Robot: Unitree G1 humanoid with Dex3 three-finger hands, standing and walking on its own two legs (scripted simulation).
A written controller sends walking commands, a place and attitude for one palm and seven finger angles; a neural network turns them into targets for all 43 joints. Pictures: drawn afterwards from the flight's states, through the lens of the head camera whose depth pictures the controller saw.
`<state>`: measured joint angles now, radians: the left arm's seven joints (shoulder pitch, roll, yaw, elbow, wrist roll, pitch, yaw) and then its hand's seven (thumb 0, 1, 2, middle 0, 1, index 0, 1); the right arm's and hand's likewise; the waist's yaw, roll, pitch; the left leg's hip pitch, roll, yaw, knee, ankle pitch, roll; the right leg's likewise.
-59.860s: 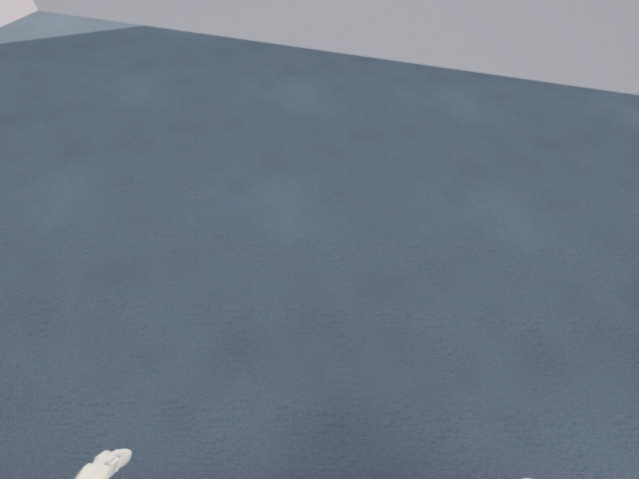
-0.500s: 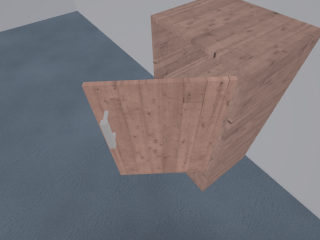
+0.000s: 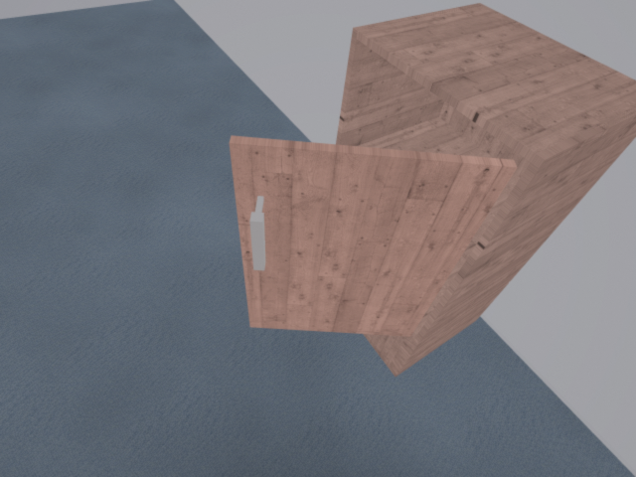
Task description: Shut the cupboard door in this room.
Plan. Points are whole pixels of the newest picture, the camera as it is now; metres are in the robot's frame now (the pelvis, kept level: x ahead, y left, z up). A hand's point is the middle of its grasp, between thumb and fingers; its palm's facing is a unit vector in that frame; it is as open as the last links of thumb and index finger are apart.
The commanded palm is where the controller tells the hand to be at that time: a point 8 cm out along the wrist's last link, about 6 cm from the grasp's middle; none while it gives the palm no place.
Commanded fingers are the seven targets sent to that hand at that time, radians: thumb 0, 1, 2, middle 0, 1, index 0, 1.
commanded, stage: come to a stop and stand still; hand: left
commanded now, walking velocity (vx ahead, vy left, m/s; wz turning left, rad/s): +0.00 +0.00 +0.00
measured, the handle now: (259, 234) +0.49 +0.14 -0.05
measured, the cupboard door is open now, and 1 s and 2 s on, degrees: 56 56 56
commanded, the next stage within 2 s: look again from close up in 0.58 s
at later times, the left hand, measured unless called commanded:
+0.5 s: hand out of the picture -0.04 +0.13 -0.18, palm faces -0.01 -0.99 -0.14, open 7.3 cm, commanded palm none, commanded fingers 0.00 0.90 0.90 -0.20 -0.30 -0.20 -0.30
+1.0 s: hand out of the picture -0.01 +0.17 -0.18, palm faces +0.01 -0.98 -0.21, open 7.4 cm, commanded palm none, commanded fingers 0.00 0.90 0.90 -0.20 -0.30 -0.20 -0.30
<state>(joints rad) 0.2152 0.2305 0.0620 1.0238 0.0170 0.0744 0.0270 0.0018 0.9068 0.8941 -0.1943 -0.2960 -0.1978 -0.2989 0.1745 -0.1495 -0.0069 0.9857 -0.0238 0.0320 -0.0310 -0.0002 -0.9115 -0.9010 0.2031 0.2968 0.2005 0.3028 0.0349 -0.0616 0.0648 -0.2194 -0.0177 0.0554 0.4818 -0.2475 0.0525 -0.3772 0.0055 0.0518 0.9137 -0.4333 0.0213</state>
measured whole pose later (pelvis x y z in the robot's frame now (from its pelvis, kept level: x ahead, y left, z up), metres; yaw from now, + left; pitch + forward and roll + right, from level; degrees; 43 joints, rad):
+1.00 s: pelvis -0.02 +0.00 -0.01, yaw -1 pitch -1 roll +0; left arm 0.32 0.14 -0.02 1.07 0.01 -0.03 0.05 0.00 0.91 0.89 -0.19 -0.30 -0.20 -0.30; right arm 0.31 -0.16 0.01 1.08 -0.02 -0.01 -0.02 0.03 -0.95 -0.90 0.20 0.30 0.20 0.30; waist -0.01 0.02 0.00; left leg -0.28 -0.02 0.07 0.55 -0.25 0.04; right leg -0.13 0.01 0.01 0.52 -0.38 -0.01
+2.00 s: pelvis +0.05 -0.03 -0.01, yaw +0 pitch +0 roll -1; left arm 0.39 0.16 0.03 1.09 0.04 0.04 0.01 0.00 0.91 0.89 -0.20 -0.30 -0.20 -0.30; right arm 0.21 -0.12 -0.02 1.02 -0.02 -0.05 -0.05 0.00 -0.93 -0.90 0.20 0.30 0.20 0.30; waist 0.01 -0.08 0.05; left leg -0.28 0.03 0.14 0.59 -0.31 0.06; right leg -0.43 0.01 -0.02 1.19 -0.42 -0.01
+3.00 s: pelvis +0.02 -0.05 +0.00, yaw +2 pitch +1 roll +1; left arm 0.27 0.17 0.03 1.03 0.02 0.05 0.03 0.00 0.91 0.89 -0.19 -0.30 -0.20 -0.30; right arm 0.21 -0.14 -0.02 0.99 -0.02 0.00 -0.03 0.00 -0.94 -0.90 0.21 0.30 0.20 0.30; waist 0.01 -0.05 0.03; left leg -0.26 -0.08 0.10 0.39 -0.15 0.10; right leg -0.23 -0.04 -0.01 0.69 -0.45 0.02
